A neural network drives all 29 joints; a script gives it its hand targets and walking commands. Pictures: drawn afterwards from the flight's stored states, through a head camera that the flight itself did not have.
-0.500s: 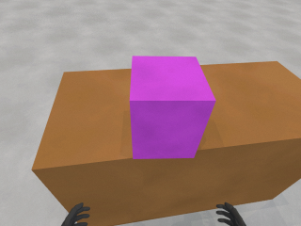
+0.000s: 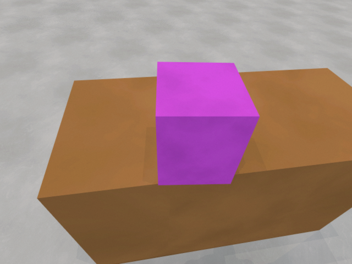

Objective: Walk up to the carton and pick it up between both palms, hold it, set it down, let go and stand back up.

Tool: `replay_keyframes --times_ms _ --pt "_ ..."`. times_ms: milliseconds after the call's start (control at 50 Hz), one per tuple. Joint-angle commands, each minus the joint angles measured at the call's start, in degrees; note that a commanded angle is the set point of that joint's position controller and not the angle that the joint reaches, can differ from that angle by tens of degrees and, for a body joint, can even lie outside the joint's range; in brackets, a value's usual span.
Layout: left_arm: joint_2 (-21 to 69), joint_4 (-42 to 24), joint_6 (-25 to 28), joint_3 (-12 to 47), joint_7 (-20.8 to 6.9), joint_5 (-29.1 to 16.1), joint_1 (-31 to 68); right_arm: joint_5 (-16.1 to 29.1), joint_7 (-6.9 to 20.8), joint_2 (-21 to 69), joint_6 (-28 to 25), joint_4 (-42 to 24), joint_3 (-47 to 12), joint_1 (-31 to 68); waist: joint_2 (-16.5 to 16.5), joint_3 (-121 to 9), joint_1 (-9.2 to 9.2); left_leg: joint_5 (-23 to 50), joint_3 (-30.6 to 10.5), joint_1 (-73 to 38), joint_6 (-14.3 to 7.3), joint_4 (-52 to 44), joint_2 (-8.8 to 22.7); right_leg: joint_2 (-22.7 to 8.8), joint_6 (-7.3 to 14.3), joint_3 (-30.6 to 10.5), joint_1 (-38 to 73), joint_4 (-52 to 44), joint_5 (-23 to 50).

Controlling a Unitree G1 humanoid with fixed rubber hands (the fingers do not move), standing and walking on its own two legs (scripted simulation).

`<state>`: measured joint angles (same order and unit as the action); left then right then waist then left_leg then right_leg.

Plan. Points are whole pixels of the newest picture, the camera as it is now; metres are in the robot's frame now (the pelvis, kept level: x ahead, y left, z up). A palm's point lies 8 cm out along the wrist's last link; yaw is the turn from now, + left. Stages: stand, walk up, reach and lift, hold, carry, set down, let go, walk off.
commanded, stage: stand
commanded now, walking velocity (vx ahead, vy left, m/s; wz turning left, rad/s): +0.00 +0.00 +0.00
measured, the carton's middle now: (195, 125) +0.46 -0.04 +0.09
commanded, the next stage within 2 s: none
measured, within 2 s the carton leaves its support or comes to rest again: neither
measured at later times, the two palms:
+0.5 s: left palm out of the picture -0.05 +0.23 -0.14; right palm out of the picture -0.04 -0.21 -0.13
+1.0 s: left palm out of the picture -0.09 +0.21 -0.15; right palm out of the picture -0.10 -0.22 -0.14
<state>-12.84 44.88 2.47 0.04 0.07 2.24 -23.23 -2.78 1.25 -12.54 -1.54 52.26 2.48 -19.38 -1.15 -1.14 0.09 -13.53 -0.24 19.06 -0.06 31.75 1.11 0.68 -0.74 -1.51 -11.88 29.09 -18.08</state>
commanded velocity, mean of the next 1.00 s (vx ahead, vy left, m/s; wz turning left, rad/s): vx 0.00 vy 0.00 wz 0.00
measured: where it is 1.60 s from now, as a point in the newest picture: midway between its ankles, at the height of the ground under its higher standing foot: outside the picture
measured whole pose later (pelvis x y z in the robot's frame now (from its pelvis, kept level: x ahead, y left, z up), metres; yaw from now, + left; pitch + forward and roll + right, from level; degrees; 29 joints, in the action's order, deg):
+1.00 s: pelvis -0.06 +0.00 +0.00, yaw -1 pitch -1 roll -1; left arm -7.5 64.1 0.0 1.8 1.4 1.7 -21.5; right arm -1.3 -0.9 -8.6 0.7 62.3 0.7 -21.6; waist -0.2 -0.1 -0.5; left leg -8.1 0.8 20.3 -0.7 29.4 1.1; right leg 0.7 -1.0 -2.7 -15.2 30.3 -14.0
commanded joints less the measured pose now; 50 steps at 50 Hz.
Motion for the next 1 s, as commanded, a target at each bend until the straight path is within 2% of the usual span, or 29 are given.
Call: replay_keyframes --times_ms 0,100,180,220,280,320,340,420,500,540,660,700,740,760,780,800,840,860,880,900,980 --pt "-6.5 -0.5 0.7 -1.7 0.8 -0.3 -3.3 0.5 -1.0 -6.5 -0.7 -1.0 1.2 -3.0 2.4 0.3 0.55 13.2 -6.4 -5.2 -2.9 -5.5 4.4 -4.5 2.2 -5.0 -3.4 -5.9 8.9" --pt "-4.5 3.5 -0.2 -0.8 1.0 -0.4 -4.0 0.8 -1.4 -5.8 -0.1 1.5 0.7 -3.9 4.2 5.0 0.29 3.3 -7.6 -1.5 -3.4 -9.5 4.8 -3.9 1.8 -4.4 -4.1 -6.8 5.5" --pt "-4.3 6.2 -0.4 -0.8 1.2 -0.2 -4.0 0.9 -1.7 -6.0 0.1 3.1 0.9 -4.1 2.6 6.2 0.34 -3.0 -8.9 0.6 -3.4 -11.9 4.8 -3.6 1.7 -3.6 -2.3 -6.9 4.3" --pt "-4.2 7.6 -0.4 -0.7 1.2 -0.3 -4.9 1.0 -1.7 -6.0 0.0 3.9 0.7 -4.3 0.5 4.6 0.53 -2.9 -8.3 -1.2 -3.5 -11.8 4.6 -3.6 1.8 -4.3 -2.7 -7.3 3.5" --pt "-3.2 8.9 -0.3 -0.3 1.3 -0.5 -4.0 1.1 -1.8 -5.4 0.0 4.9 0.5 -4.2 2.7 5.4 0.15 -2.9 -8.2 -0.8 -3.4 -12.1 4.4 -3.5 1.8 -3.9 -2.3 -7.5 4.3" --pt "-2.2 10.2 -0.5 -0.1 1.3 -0.5 -4.4 1.2 -1.9 -4.0 0.1 5.7 0.0 -3.8 2.1 5.4 0.58 -4.5 -8.2 -0.9 -3.6 -12.8 4.6 -3.3 1.9 -3.9 -2.9 -6.9 3.9" --pt "-2.8 11.1 -0.6 -0.3 1.3 -0.5 -5.8 1.3 -1.8 -4.2 0.1 6.4 0.2 -4.8 3.5 4.9 0.49 -6.2 -8.5 -1.1 -3.6 -13.2 4.4 -3.1 1.7 -3.8 -3.0 -7.0 3.3" --pt "-1.6 13.1 -0.6 0.3 1.4 -0.5 -5.1 1.5 -1.9 -3.7 0.4 7.2 -0.1 -4.4 2.0 6.2 -0.02 -6.6 -7.9 -1.3 -3.5 -12.6 4.2 -3.1 1.7 -3.7 -4.6 -7.5 2.5" --pt "-0.3 15.2 -1.0 0.7 1.5 -0.6 -5.9 1.6 -2.0 -3.0 0.8 8.3 -0.2 -4.9 3.6 6.0 0.04 -7.5 -7.3 -1.7 -3.4 -12.7 4.3 -3.1 1.8 -4.0 -5.0 -7.2 2.5" --pt "-1.0 16.0 -1.0 0.8 1.6 -0.5 -6.0 1.6 -2.2 -2.5 0.9 8.2 -0.4 -4.5 2.1 6.7 0.18 -9.1 -7.5 -0.8 -3.6 -13.2 4.4 -2.8 1.8 -3.8 -5.7 -6.9 1.8" --pt "0.2 17.5 -1.4 1.3 1.5 -0.5 -6.0 1.7 -2.1 -2.8 1.6 8.6 -0.4 -5.0 1.4 7.7 -0.11 -12.1 -7.3 0.2 -3.6 -13.1 4.1 -2.7 2.1 -4.3 -7.5 -7.4 -1.8" --pt "0.5 17.9 -1.2 1.3 1.5 -0.7 -5.6 1.6 -2.2 -2.5 1.6 8.7 -0.6 -4.7 1.1 7.4 -0.2 -10.0 -6.0 -0.6 -3.2 -11.2 3.4 -3.3 2.3 -5.5 -8.5 -8.3 -3.2" --pt "-0.2 18.1 -1.1 1.1 1.6 -0.5 -5.1 1.7 -2.3 -2.0 1.7 9.1 -0.6 -5.9 -0.6 7.2 -0.67 -8.5 -4.8 -1.8 -2.7 -9.4 2.5 -4.1 2.8 -7.2 -10.5 -9.9 -6.1" --pt "-0.4 18.3 -1.3 1.1 1.6 -0.5 -4.8 1.5 -2.3 -1.5 1.9 8.9 -0.5 -5.6 -1.4 8.4 -0.75 -9.3 -5.0 -1.2 -2.8 -9.3 2.6 -3.6 2.7 -6.6 -11.5 -10.1 -7.1" --pt "-0.9 18.2 -1.4 1.0 1.7 -0.5 -3.6 1.5 -2.2 -1.9 1.8 8.8 -0.5 -6.2 -1.3 8.1 -1.22 -8.1 -4.7 -2.4 -2.7 -8.9 2.3 -3.9 3.0 -7.1 -12.1 -10.1 -7.0" --pt "-0.3 18.0 -1.5 1.0 1.7 -0.6 -3.9 1.7 -2.3 -1.5 1.9 9.2 -0.7 -6.6 -0.6 8.5 -0.93 -8.0 -4.3 -1.6 -2.6 -8.4 2.2 -4.1 2.9 -7.7 -12.5 -10.7 -7.6" --pt "-0.8 18.0 -1.8 1.0 1.5 -0.6 -2.8 1.6 -2.3 -1.3 2.0 9.1 -0.6 -7.3 -2.3 7.8 -1.45 -9.8 -5.1 -1.8 -2.5 -8.8 2.5 -3.4 3.1 -6.8 -13.0 -10.1 -9.2" --pt "-0.5 18.0 -1.8 0.8 1.5 -0.6 -2.2 1.5 -2.3 -1.6 1.9 9.1 -0.6 -6.7 -0.6 7.9 -1.13 -10.3 -4.9 -1.5 -2.6 -9.2 2.4 -3.4 3.1 -6.8 -12.5 -9.5 -8.2" --pt "0.1 18.1 -2.0 0.9 1.6 -0.6 -2.9 1.5 -2.4 -1.1 1.9 8.8 -0.9 -6.3 -0.4 8.4 -0.53 -11.4 -5.7 -0.2 -2.8 -10.1 3.1 -3.2 3.1 -6.7 -12.1 -9.2 -8.2" --pt "0.4 18.3 -2.2 1.0 1.5 -0.7 -2.7 1.6 -2.4 -1.2 1.7 8.4 -1.0 -6.1 -0.3 9.0 -0.67 -11.4 -5.7 0.3 -2.7 -10.3 3.0 -3.0 3.0 -6.5 -12.2 -9.0 -8.1" --pt "0.2 18.8 -2.7 0.9 1.4 -0.5 -4.3 1.4 -2.5 -1.1 2.0 8.8 -1.1 -6.4 3.6 9.3 0.55 -15.4 -7.0 3.7 -2.9 -12.8 3.6 -2.0 2.9 -5.1 -10.0 -6.7 -6.6"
